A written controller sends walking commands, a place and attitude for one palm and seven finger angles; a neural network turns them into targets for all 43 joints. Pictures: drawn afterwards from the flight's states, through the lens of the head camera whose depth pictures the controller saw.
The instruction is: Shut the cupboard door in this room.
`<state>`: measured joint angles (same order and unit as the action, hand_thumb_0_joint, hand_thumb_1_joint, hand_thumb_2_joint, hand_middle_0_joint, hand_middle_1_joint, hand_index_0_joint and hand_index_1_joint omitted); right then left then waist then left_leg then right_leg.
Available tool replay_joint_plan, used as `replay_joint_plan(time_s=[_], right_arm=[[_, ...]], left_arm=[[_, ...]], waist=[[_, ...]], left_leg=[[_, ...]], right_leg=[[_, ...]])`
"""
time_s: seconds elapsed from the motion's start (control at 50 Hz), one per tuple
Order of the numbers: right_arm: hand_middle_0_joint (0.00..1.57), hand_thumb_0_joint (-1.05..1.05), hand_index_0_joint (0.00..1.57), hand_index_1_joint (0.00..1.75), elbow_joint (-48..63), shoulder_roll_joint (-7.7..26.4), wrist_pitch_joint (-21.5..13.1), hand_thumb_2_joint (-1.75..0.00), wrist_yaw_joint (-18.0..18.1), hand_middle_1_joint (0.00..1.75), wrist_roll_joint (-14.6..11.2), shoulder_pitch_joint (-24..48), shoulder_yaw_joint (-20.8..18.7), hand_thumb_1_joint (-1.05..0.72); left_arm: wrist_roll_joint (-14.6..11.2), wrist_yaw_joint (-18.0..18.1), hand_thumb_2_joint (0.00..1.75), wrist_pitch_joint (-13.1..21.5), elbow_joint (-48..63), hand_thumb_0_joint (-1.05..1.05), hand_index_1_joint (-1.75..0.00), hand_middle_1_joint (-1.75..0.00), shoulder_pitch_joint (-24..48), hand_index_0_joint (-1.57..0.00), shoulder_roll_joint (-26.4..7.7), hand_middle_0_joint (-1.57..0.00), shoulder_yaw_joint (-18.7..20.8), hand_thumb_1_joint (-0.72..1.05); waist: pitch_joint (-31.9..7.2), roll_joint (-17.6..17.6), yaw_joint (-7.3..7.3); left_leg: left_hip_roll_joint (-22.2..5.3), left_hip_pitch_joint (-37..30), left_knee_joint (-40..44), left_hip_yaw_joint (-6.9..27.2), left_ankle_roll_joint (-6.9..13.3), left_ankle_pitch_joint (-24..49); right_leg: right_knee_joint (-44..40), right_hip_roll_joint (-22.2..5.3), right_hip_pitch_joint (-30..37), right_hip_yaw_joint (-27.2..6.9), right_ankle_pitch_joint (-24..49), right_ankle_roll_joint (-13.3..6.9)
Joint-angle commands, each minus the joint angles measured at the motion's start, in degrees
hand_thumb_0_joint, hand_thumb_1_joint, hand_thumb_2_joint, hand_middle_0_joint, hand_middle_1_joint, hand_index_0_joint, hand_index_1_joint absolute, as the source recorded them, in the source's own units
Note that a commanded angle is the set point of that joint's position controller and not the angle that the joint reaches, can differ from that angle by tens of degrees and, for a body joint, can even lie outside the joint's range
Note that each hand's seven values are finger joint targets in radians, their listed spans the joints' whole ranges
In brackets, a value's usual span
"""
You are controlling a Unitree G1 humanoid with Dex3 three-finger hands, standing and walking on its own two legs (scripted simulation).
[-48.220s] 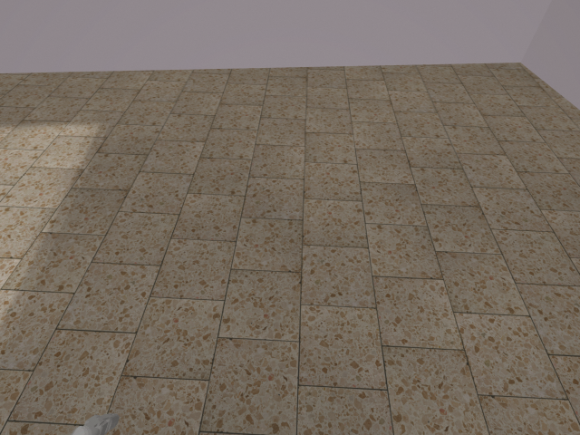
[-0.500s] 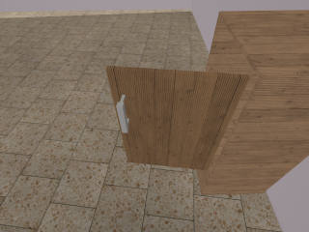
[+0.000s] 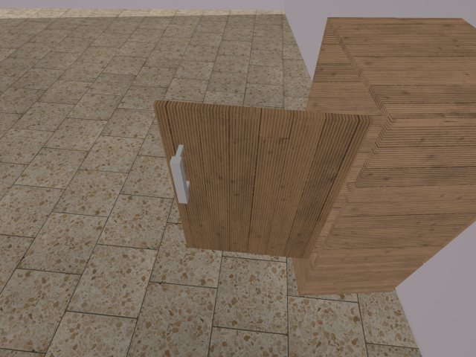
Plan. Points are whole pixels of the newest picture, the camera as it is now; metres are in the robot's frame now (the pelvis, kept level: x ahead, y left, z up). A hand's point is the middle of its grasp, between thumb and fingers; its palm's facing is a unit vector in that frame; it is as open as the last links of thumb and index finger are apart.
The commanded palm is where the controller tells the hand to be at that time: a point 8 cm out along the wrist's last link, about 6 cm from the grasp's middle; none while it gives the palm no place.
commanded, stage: look again from close up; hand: left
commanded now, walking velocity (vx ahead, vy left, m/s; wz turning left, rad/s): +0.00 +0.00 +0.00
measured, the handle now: (182, 174) +0.50 +0.15 -0.03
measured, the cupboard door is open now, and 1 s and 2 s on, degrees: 82 82 82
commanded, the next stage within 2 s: come to a stop and stand still in 0.02 s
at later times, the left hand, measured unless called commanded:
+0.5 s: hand out of the picture +0.03 +0.19 -0.17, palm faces +0.01 -0.97 -0.24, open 7.4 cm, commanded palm none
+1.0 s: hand out of the picture +0.01 +0.16 -0.18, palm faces +0.03 -0.98 -0.20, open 7.3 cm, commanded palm none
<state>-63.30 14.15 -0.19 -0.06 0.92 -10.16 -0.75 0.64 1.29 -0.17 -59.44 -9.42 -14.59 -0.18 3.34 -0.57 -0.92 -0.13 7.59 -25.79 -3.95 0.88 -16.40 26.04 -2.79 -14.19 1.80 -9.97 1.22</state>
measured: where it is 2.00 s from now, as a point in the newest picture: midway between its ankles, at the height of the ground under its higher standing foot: outside the picture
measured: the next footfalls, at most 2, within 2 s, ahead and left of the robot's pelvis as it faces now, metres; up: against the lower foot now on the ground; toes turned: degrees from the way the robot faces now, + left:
none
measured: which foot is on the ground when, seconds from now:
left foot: down 0.00-1.00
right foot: down 0.00-1.00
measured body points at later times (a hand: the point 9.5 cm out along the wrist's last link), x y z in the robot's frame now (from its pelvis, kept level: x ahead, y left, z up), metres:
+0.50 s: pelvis +0.00 -0.01 +0.00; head -0.01 -0.02 +0.45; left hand +0.03 +0.24 -0.15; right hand +0.04 -0.24 -0.16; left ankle -0.03 +0.11 -0.74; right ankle +0.04 -0.13 -0.74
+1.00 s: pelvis -0.01 -0.02 +0.00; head -0.01 -0.01 +0.45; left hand +0.01 +0.21 -0.16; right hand -0.01 -0.23 -0.16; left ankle -0.03 +0.11 -0.74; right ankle +0.04 -0.13 -0.74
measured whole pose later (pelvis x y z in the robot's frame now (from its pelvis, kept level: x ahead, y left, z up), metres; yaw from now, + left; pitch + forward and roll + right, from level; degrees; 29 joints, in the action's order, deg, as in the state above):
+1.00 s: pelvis -0.01 -0.02 +0.00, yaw +1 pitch -3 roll +0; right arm -64.2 8.0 -0.5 0.9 0.4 -17.0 0.5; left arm 0.3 1.8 0.1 -63.0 -15.0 -9.7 -0.5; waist 2.5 -0.8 -0.3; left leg -1.1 6.8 -24.9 -3.0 -0.4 -15.3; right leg 25.3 -1.9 -13.2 2.9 -9.3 -0.1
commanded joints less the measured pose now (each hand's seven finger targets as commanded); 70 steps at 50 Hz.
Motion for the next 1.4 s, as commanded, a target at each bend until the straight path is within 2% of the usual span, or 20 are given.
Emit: replay_joint_plan(time_s=[0.0, 0.12, 0.14, 0.16, 0.18, 0.2, 0.26, 0.3, 0.32, 0.36, 0.42, 0.5, 0.54, 0.64, 0.72, 0.82, 0.88, 0.92, 1.02, 1.38], right_arm=[[0.20, 0.00, 0.20, 0.30, 2.47, 9.25, -1.66, -0.90, 0.67, 0.30, 0.02, 1.18, -1.59, -0.90], [0.20, 0.00, 0.20, 0.30, 1.36, 9.39, -1.64, -0.90, 0.76, 0.30, -0.13, 1.06, -1.48, -0.90], [0.20, 0.00, 0.20, 0.30, 4.73, 6.75, -2.17, -0.90, 0.64, 0.30, -0.96, -0.84, -0.98, -0.90], [0.20, 0.00, 0.20, 0.30, 6.08, 6.00, -2.07, -0.90, 0.60, 0.30, -0.67, 0.03, -0.48, -0.90], [0.20, 0.00, 0.20, 0.30, 5.27, 5.33, -2.42, -0.90, 0.73, 0.30, -0.16, -4.37, -0.74, -0.90], [0.20, 0.00, 0.20, 0.30, 5.58, 6.08, -2.17, -0.90, 1.11, 0.30, -0.08, -5.01, -0.91, -0.90], [0.20, 0.00, 0.20, 0.30, 7.21, 5.49, -1.42, -0.90, 1.19, 0.30, -0.12, -3.96, -0.68, -0.90], [0.20, 0.00, 0.20, 0.30, 7.67, 5.90, -1.02, -0.90, 1.07, 0.30, -0.21, -3.44, -0.71, -0.90], [0.20, 0.00, 0.20, 0.30, 7.75, 5.78, -0.92, -0.90, 0.96, 0.30, -0.15, -3.82, -0.88, -0.90], [0.20, 0.00, 0.20, 0.30, 7.36, 4.85, -0.84, -0.90, 0.82, 0.30, -0.05, -4.91, -0.63, -0.90], [0.20, 0.00, 0.20, 0.30, 6.84, 4.36, -1.04, -0.90, 0.77, 0.30, -0.11, -5.69, -0.60, -0.90], [0.20, 0.00, 0.20, 0.30, 5.94, 3.59, -1.48, -0.90, 0.86, 0.30, -0.13, -6.85, -0.50, -0.90], [0.20, 0.00, 0.20, 0.30, 5.28, 3.44, -1.69, -0.90, 0.93, 0.30, -0.16, -7.06, -0.43, -0.90], [0.20, 0.00, 0.20, 0.30, 3.62, 2.28, -1.88, -0.90, 1.16, 0.30, -0.30, -8.15, -0.14, -0.90], [0.20, 0.00, 0.20, 0.30, 2.34, 1.40, -1.75, -0.90, 1.35, 0.30, -0.37, -8.63, 0.03, -0.90], [0.20, 0.00, 0.20, 0.30, 1.30, 0.48, -1.28, -0.90, 1.38, 0.30, -0.38, -9.36, 0.20, -0.90], [0.20, 0.00, 0.20, 0.30, 0.83, 0.24, -1.30, -0.90, 1.38, 0.30, -0.35, -10.07, 0.22, -0.90], [0.20, 0.00, 0.20, 0.30, 0.59, -0.17, -1.28, -0.90, 1.37, 0.30, -0.41, -10.22, 0.26, -0.90], [0.20, 0.00, 0.20, 0.30, 0.17, -0.75, -1.22, -0.90, 1.43, 0.30, -0.38, -10.81, 0.24, -0.90], [0.20, 0.00, 0.20, 0.30, -0.44, -2.40, -1.32, -0.90, 1.72, 0.30, -0.47, -11.79, 0.15, -0.90]], left_arm=[[0.11, 0.40, 0.90, 1.38, 2.19, 0.00, -0.30, -0.30, -0.70, -0.20, -8.82, -0.20, 1.66, 0.90], [0.09, 0.42, 0.90, 1.49, 1.26, 0.00, -0.30, -0.30, -0.86, -0.20, -9.03, -0.20, 1.52, 0.90], [0.00, 2.65, 0.90, 1.58, -1.13, 0.00, -0.30, -0.30, -7.57, -0.20, -4.80, -0.20, 0.75, 0.90], [0.06, 2.20, 0.90, 1.93, -0.98, 0.00, -0.30, -0.30, -5.70, -0.20, -6.78, -0.20, 0.44, 0.90], [0.23, 1.76, 0.90, 2.12, 0.29, 0.00, -0.30, -0.30, -5.20, -0.20, -7.49, -0.20, 0.75, 0.90], [0.14, 1.55, 0.90, 2.01, 0.96, 0.00, -0.30, -0.30, -4.76, -0.20, -6.88, -0.20, 0.82, 0.90], [0.02, 0.84, 0.90, 1.27, 1.23, 0.00, -0.30, -0.30, -2.95, -0.20, -5.94, -0.20, 0.64, 0.90], [0.03, 0.58, 0.90, 1.03, 1.37, 0.00, -0.30, -0.30, -2.56, -0.20, -5.68, -0.20, 0.62, 0.90], [0.08, 0.51, 0.90, 1.06, 1.51, 0.00, -0.30, -0.30, -2.75, -0.20, -5.74, -0.20, 0.69, 0.90], [0.09, 0.38, 0.90, 0.87, 1.65, 0.00, -0.30, -0.30, -3.33, -0.20, -5.34, -0.20, 0.71, 0.90], [0.12, 0.41, 0.90, 1.09, 1.83, 0.00, -0.30, -0.30, -4.47, -0.20, -5.07, -0.20, 0.96, 0.90], [-0.02, 0.40, 0.90, 1.43, 1.71, 0.00, -0.30, -0.30, -5.51, -0.20, -4.36, -0.20, 1.08, 0.90], [-0.08, 0.37, 0.90, 1.61, 1.32, 0.00, -0.30, -0.30, -5.89, -0.20, -4.10, -0.20, 1.06, 0.90], [-0.16, 0.45, 0.90, 1.86, 0.20, 0.00, -0.30, -0.30, -6.72, -0.20, -3.16, -0.20, 0.93, 0.90], [-0.19, 0.56, 0.90, 1.73, -0.71, 0.00, -0.30, -0.30, -7.13, -0.20, -2.33, -0.20, 0.75, 0.90], [-0.20, 0.59, 0.90, 1.45, -1.42, 0.00, -0.30, -0.30, -7.69, -0.20, -1.64, -0.20, 0.57, 0.90], [-0.18, 0.63, 0.90, 1.33, -1.46, 0.00, -0.30, -0.30, -7.87, -0.20, -1.19, -0.20, 0.62, 0.90], [-0.17, 0.65, 0.90, 1.45, -1.57, 0.00, -0.30, -0.30, -8.28, -0.20, -1.19, -0.20, 0.66, 0.90], [-0.17, 0.71, 0.90, 1.43, -1.61, 0.00, -0.30, -0.30, -8.97, -0.20, -0.36, -0.20, 0.68, 0.90], [0.05, 0.88, 0.90, 1.30, -2.17, 0.00, -0.30, -0.30, -11.61, -0.20, 2.07, -0.20, 0.76, 0.90]], waist=[[-3.66, 0.27, 1.07], [-3.42, -0.33, 0.92], [-6.35, 3.72, 1.32], [-3.61, 5.59, 0.91], [-7.92, 8.18, -0.10], [-9.15, 6.95, 0.20], [-4.71, 0.73, 0.30], [0.25, -2.10, 0.27], [2.34, -3.12, 0.16], [4.60, -1.89, 0.18], [3.72, -2.02, 0.39], [-0.24, -1.62, 0.47], [-1.28, -0.14, 0.53], [-1.92, -0.10, 0.77], [-0.46, 0.40, 0.90], [2.18, 0.20, 0.97], [1.79, 1.10, 0.98], [1.21, -0.47, 0.99], [1.54, -0.78, 0.93], [2.43, 0.92, 1.17]], left_leg=[[-6.23, 3.89, 7.02, 6.16, 0.83, 6.89], [-6.34, 2.86, 7.41, 6.01, 0.71, 7.73], [-8.62, 2.41, 0.16, 2.51, -0.53, 12.99], [-5.81, 5.54, 0.40, 2.90, -1.41, 13.17], [-5.76, 3.21, 2.17, 5.13, -1.67, 18.66], [-7.12, 2.58, 1.21, 5.38, -1.11, 23.49], [-7.14, 3.84, 3.39, 6.44, 0.18, 15.10], [-5.97, 6.57, 5.17, 6.45, 0.39, 4.59], [-5.22, 7.06, 5.61, 6.28, 0.45, 1.73], [-4.86, 7.83, 7.01, 6.40, 0.64, -1.34], [-4.29, 8.19, 6.97, 6.20, 0.71, -1.94], [-4.39, 6.23, 6.67, 5.96, 0.80, 0.56], [-4.62, 5.40, 6.62, 5.73, 0.71, 2.27], [-4.98, 5.46, 6.32, 5.25, 0.40, 5.45], [-5.11, 5.98, 6.61, 5.05, 0.20, 5.56], [-4.87, 6.99, 7.15, 4.73, -0.10, 2.31], [-5.05, 7.05, 7.60, 4.92, -0.07, 1.87], [-4.85, 6.79, 7.37, 4.76, -0.05, 1.77], [-4.73, 6.63, 7.32, 4.77, 0.00, 1.66], [-5.09, 7.47, 8.44, 5.53, 0.34, 0.53]], right_leg=[[-3.83, -4.63, 5.16, -4.97, 4.99, -2.58], [-4.49, -4.78, 5.34, -5.21, 6.50, -2.57], [0.72, -6.22, 6.13, -4.24, 15.29, -2.14], [1.74, -7.16, 4.96, -3.79, 19.13, -3.28], [4.71, -6.19, 7.11, -5.11, 18.70, -4.41], [3.99, -5.17, 7.46, -3.61, 15.47, -4.21], [1.24, -3.70, 4.14, -2.76, 5.50, -3.43], [-1.81, -3.83, 1.72, -4.29, -1.32, -3.13], [-3.05, -3.85, 0.06, -5.25, -4.22, -3.22], [-4.19, -3.46, -1.76, -5.56, -8.12, -3.31], [-4.80, -3.46, -0.47, -6.12, -7.93, -3.12], [-4.71, -3.67, 1.88, -5.86, -4.98, -3.12], [-4.54, -3.89, 2.64, -5.80, -2.77, -3.25], [-3.98, -4.25, 5.08, -5.17, 2.96, -3.40], [-4.14, -4.33, 5.13, -5.06, 4.10, -3.46], [-5.97, -4.19, 3.64, -5.34, -0.62, -3.32], [-6.01, -3.86, 3.69, -5.02, -1.62, -3.15], [-6.41, -4.03, 4.13, -5.41, -1.60, -3.18], [-6.78, -4.00, 3.40, -5.24, -2.33, -3.13], [-5.89, -3.31, 2.95, -4.44, -1.10, -2.86]])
